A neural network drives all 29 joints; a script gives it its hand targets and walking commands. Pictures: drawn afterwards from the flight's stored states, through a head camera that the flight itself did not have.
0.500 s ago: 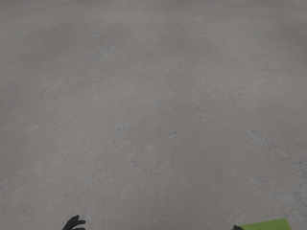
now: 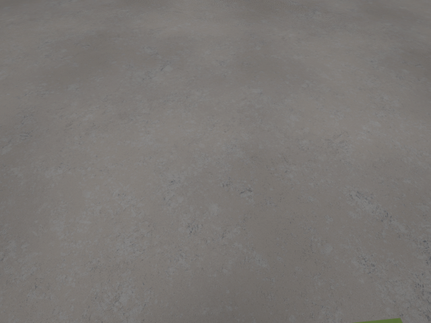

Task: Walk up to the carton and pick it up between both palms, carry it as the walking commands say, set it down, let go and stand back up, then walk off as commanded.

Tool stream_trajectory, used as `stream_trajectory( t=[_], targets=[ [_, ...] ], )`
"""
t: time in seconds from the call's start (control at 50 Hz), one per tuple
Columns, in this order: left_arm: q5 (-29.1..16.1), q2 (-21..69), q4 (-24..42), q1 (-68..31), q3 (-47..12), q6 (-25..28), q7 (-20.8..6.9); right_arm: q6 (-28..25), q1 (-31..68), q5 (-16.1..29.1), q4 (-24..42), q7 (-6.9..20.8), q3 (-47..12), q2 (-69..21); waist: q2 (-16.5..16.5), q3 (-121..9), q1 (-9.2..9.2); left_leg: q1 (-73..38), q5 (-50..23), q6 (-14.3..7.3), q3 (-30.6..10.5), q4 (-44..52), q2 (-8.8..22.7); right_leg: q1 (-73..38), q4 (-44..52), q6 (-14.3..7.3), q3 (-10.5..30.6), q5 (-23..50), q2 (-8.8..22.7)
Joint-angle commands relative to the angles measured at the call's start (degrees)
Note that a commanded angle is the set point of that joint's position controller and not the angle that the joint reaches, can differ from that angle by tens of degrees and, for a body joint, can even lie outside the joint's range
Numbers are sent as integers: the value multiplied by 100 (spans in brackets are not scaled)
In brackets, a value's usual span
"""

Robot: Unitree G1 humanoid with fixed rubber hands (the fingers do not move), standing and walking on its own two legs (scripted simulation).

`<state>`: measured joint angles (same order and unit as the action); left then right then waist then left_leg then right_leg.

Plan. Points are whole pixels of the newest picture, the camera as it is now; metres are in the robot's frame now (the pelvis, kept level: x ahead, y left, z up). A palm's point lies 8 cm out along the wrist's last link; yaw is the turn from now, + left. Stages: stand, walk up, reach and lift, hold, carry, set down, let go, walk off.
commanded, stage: stand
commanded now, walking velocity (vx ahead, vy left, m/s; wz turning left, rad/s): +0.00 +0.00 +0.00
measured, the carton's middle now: out of the picture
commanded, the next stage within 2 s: none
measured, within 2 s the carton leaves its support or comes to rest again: neither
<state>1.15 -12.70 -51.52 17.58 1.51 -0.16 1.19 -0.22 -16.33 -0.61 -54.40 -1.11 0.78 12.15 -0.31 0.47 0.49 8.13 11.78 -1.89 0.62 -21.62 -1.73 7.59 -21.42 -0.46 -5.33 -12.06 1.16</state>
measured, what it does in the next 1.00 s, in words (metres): stands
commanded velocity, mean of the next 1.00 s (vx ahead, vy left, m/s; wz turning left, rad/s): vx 0.00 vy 0.00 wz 0.00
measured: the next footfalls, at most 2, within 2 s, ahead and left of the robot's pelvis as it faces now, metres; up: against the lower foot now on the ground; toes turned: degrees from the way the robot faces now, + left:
none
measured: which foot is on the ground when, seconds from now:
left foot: down 0.00-1.00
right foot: down 0.00-1.00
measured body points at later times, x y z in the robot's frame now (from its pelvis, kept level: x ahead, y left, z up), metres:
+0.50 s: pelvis -0.01 +0.00 +0.00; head -0.01 +0.01 +0.45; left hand +0.00 +0.23 -0.16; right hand +0.00 -0.23 -0.15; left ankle +0.00 +0.10 -0.75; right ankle +0.00 -0.11 -0.75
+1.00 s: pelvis -0.02 -0.01 +0.00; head -0.02 +0.00 +0.45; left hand +0.01 +0.26 -0.15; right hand +0.01 -0.28 -0.14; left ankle +0.00 +0.10 -0.75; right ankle +0.00 -0.11 -0.75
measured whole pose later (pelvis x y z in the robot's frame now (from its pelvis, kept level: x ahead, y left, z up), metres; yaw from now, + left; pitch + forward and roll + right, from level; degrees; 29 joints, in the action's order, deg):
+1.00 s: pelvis -0.02 -0.01 +0.00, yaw -1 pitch -3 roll +0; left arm 1.1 -14.5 -59.0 16.2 0.9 1.3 1.7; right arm -1.6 -14.6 -0.7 -60.6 -1.5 0.7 14.5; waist -0.6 2.4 0.4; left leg 9.4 11.3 -1.3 1.0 -23.4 -0.6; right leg 8.5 -21.9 -1.2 -4.9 -10.7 0.1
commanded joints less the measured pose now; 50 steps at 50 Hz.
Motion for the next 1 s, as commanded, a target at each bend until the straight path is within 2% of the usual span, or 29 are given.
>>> stream_trajectory(
  t=[0.0, 0.1, 0.12, 0.16, 0.2, 0.22, 0.28, 0.3, 0.32, 0.34, 0.36, 0.38, 0.42, 0.44, 0.46, 0.5, 0.54, 0.58, 0.6, 0.64, 0.66, 0.68, 0.7, 0.76, 0.78, 0.86, 0.88, 0.92, 0.98],
  targets=[
    [2, -796, 68, 171, 155, 82, 42, -69, -172, -26, 61, -30, 60, 539, 181, 189, -84, 75, -734, -49, -559, 361, 637, 227, 394, -91, 653, 314, 655],
    [-21, -454, -121, 284, 23, 70, 25, -77, -165, 5, -179, -45, 1, 318, 32, -167, 33, 14, -576, -50, -678, 392, 663, -201, 349, 23, 429, 552, 520],
    [-40, -366, -160, 197, -10, 38, 3, -52, -187, 34, -177, -82, 28, 476, 194, 210, -69, 139, -405, -67, -683, 340, 642, 64, 400, -8, 515, 573, 563],
    [-38, -450, -326, 358, 18, 44, 9, -71, -268, 10, -262, -87, 32, 535, 246, 278, 27, 228, -493, -17, -632, 415, 594, 3, 387, -34, 519, 600, 570],
    [-44, -422, -358, 219, 22, 69, 51, -9, -477, -8, -413, -112, -35, 361, -253, 294, -70, 157, -468, -46, -707, 507, 657, 52, 281, -11, 509, 374, 491],
    [-66, -599, -326, 191, 82, 34, 33, -22, -215, -20, -343, -82, -82, 130, -212, 291, 71, 224, -300, -31, -723, 532, 675, 171, 356, -15, 443, 169, 481],
    [-66, -482, -507, 333, 27, 10, 68, -25, -345, 49, -436, -80, -65, 353, 312, 478, -11, 388, -197, 21, -651, 555, 581, 213, 298, 8, 511, 178, 524],
    [-22, -215, -533, 350, -15, 2, 55, 3, -401, 42, -497, -56, -33, 370, 255, 681, -13, 491, 0, 22, -681, 599, 569, 249, 375, -26, 511, -94, 518],
    [-19, -161, -569, 477, -37, 10, 99, 16, -378, 31, -517, -94, -33, 369, -188, 455, 63, 486, 50, -10, -642, 547, 596, -7, 415, 43, 506, 159, 509],
    [-30, -438, -582, 287, 12, -7, 96, -13, -313, 16, -483, -100, -12, 379, -127, 473, -71, 188, -423, 21, -598, 572, 595, 245, 334, 2, 499, 330, 498],
    [-50, -104, -638, 488, -50, 28, 45, -38, -299, 23, -556, -98, 24, 584, -81, 289, 129, 36, -518, -10, -619, 500, 572, 229, 302, -71, 539, 273, 552],
    [3, -56, -641, 436, -74, 81, 72, -74, -327, 81, -618, -104, -92, 54, 115, 162, 40, 97, -503, -16, -633, 464, 616, 12, 333, -44, 536, 308, 526],
    [-23, -501, -693, 241, 0, 90, 57, -96, -266, 41, -551, -39, -33, 308, 17, 502, 12, 231, -451, -16, -609, 549, 576, 217, 324, -42, 561, 313, 596],
    [-31, -155, -665, 240, -88, 70, 38, -61, -200, 21, -674, -35, -148, -90, 268, 553, 135, 267, -511, -7, -530, 490, 586, 313, 331, -52, 589, 257, 588],
    [33, 9, -753, 372, -103, 60, 65, -45, -300, 50, -594, -61, -62, 236, -4, 478, -18, 205, -353, -45, -575, 514, 613, 206, 371, -57, 530, 348, 529],
    [-10, -106, -779, 437, -133, 66, 81, -42, -509, 25, -692, -25, -97, 77, -7, 307, -73, 102, -406, -8, -605, 503, 620, 254, 301, -34, 525, 163, 547],
    [-32, -247, -811, 488, -97, 105, 73, -24, -548, 24, -827, -86, -132, 126, -186, 441, -1, 183, -459, -41, -605, 477, 612, 374, 367, -6, 453, 104, 515],
    [-44, -241, -817, 462, -85, 161, 107, -113, -372, 28, -704, -52, -35, 383, 91, 267, -91, -19, -599, -33, -602, 333, 644, 260, 341, -56, 506, 396, 535],
    [-66, -120, -951, 707, -120, 161, 99, -128, -514, 66, -818, -61, -20, 436, 135, 332, 8, 254, -547, -53, -601, 430, 610, 137, 321, -39, 570, 405, 565],
    [-32, -428, -809, 362, -43, 166, 100, -91, -412, -40, -753, -36, 56, 662, -110, 674, -100, 264, -397, -34, -671, 399, 635, 421, 337, -104, 508, 156, 560],
    [-54, -545, -840, 473, 20, 113, 152, -70, -442, -13, -745, -39, -114, 141, -311, 586, 24, 372, -416, -68, -612, 482, 663, 264, 335, -138, 589, 136, 540],
    [-59, -366, -756, 373, -33, 123, 143, -106, -227, -34, -639, -57, 39, 706, 29, 385, 6, 243, -350, -48, -583, 353, 683, 219, 261, -112, 626, 171, 590],
    [-52, 20, -896, 504, -131, 117, 113, -81, -474, 9, -871, -58, -23, 336, 161, 516, -39, 328, -231, -42, -678, 427, 640, 369, 300, -124, 582, 0, 609],
    [-22, -839, -741, 317, 75, 159, 113, -104, -263, -37, -615, -113, 12, 561, 187, 552, 16, 328, -284, -34, -608, 349, 681, 310, 310, -118, 678, 143, 614],
    [-32, -150, -978, 643, -84, 124, 96, -97, -513, 32, -859, -73, -80, 114, 12, 276, -23, 261, -198, -69, -633, 404, 672, 162, 341, -119, 606, 116, 564],
    [26, -819, -696, 162, 51, 145, 89, -161, -23, 7, -526, -45, 99, 926, -174, 395, -29, 328, -261, -15, -644, 245, 706, 285, 415, -89, 643, -103, 570],
    [17, -960, -594, -42, 100, 191, 70, -184, 136, 9, -491, -35, 111, 936, 137, 307, 4, 185, -370, -22, -561, 240, 690, 360, 461, -105, 741, -98, 640],
    [3, -871, -484, -86, 56, 198, 37, -198, 194, -32, -373, -43, 135, 1046, 179, 329, 23, 335, -268, 33, -538, 205, 682, 224, 454, -89, 625, 112, 612],
    [8, -1047, -499, -64, 115, 219, 94, -155, 95, -24, -435, -40, 46, 855, -46, 355, 31, 281, -75, -63, -690, 258, 738, 310, 322, -208, 752, -263, 629]
  ],
)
